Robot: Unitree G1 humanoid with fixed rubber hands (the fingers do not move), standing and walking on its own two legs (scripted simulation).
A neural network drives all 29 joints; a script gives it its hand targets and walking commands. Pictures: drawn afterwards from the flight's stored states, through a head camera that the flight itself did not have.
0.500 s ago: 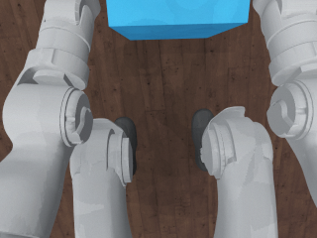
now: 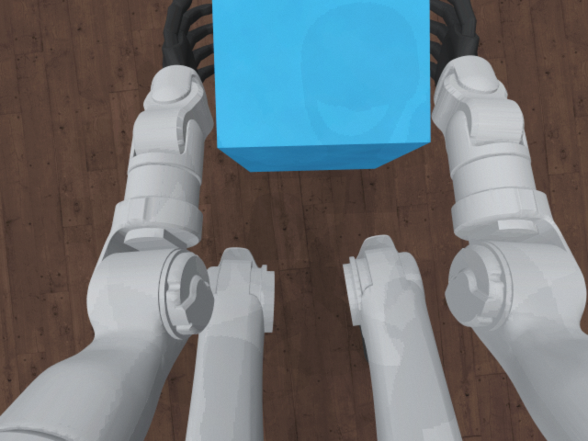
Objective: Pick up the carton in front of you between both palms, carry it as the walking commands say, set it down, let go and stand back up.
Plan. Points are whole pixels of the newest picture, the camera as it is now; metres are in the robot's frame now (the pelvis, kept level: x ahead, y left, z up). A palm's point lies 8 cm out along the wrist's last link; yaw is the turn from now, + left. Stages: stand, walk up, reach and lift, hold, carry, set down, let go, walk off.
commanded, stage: reach and lift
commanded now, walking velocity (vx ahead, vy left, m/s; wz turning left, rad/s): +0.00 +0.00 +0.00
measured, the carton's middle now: (314, 84) +0.53 -0.04 -0.16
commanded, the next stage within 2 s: none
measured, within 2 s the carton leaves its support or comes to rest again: neither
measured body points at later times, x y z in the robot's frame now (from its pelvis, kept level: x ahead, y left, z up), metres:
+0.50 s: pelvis +0.01 +0.00 +0.11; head +0.25 -0.01 +0.49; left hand +0.50 +0.12 +0.06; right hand +0.49 -0.18 +0.06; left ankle +0.11 +0.13 -0.38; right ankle +0.11 -0.13 -0.38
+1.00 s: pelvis +0.06 +0.00 +0.26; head +0.18 -0.01 +0.69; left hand +0.45 +0.13 +0.22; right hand +0.44 -0.17 +0.22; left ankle +0.11 +0.13 -0.38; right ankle +0.11 -0.13 -0.38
